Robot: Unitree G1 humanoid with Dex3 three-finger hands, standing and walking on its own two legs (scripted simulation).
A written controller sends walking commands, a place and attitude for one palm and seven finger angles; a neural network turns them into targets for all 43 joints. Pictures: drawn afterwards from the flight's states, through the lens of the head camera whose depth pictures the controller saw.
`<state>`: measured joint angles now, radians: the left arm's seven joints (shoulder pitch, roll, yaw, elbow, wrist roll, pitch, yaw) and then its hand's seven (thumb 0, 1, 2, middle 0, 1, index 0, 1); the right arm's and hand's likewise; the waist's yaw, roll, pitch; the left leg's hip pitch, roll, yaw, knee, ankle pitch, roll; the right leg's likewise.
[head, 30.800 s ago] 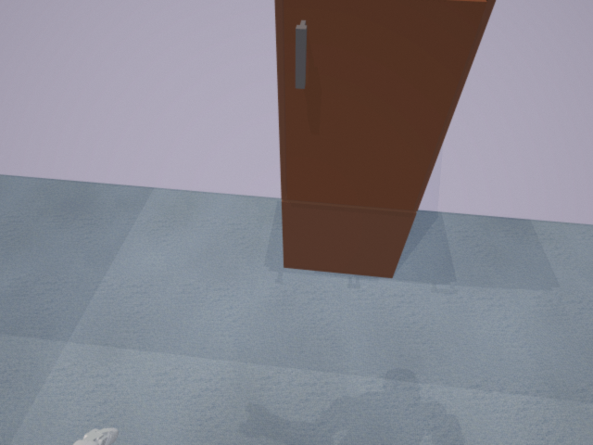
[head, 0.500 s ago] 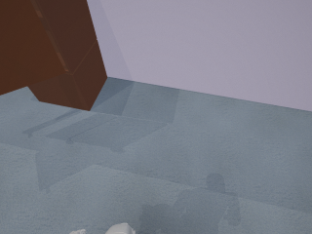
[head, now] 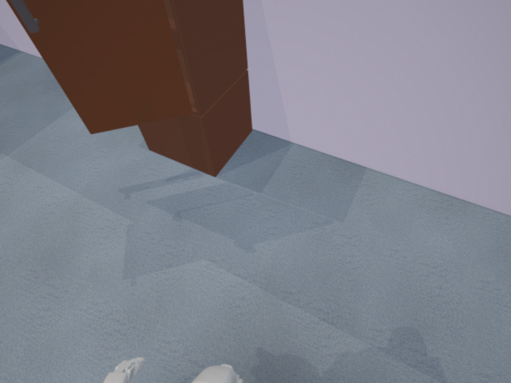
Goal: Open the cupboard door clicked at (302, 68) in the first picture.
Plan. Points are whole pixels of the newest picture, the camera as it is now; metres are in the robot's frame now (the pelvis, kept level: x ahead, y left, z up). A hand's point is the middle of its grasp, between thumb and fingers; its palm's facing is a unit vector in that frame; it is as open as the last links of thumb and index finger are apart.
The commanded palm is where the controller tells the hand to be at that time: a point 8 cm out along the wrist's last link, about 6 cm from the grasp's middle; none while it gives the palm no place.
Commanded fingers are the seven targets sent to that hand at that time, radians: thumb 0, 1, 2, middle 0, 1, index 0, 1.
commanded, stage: turn to face it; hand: left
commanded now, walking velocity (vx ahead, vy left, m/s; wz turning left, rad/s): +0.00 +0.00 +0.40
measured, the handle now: (21, 3) +0.97 +0.66 +0.14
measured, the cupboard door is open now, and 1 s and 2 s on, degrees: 43 43 43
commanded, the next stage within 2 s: take the last steps up to it in 0.22 s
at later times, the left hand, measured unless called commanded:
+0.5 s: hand out of the picture +0.01 +0.24 -0.16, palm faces +0.26 -0.94 -0.23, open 7.3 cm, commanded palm none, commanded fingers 0.00 0.90 0.90 -0.20 -0.30 -0.20 -0.30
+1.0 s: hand out of the picture -0.02 +0.23 -0.17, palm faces +0.43 -0.89 -0.15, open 7.3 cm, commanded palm none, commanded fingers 0.00 0.90 0.90 -0.20 -0.30 -0.20 -0.30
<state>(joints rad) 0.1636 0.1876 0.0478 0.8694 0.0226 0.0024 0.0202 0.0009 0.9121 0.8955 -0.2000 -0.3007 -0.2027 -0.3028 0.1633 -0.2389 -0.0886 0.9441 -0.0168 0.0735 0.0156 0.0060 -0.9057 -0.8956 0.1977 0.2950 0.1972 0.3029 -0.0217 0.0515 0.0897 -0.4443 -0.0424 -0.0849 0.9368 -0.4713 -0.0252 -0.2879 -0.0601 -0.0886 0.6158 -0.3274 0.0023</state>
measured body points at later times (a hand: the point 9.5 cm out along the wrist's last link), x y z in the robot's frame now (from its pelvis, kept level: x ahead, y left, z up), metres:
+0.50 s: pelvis +0.01 +0.03 +0.01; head +0.04 +0.04 +0.46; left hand +0.00 +0.29 -0.14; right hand +0.14 -0.18 -0.13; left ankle -0.02 +0.13 -0.73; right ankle +0.01 -0.11 -0.68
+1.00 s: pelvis +0.11 +0.12 +0.00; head +0.15 +0.14 +0.45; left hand -0.04 +0.28 -0.16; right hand +0.26 -0.09 -0.15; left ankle +0.14 +0.26 -0.73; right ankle +0.05 -0.09 -0.73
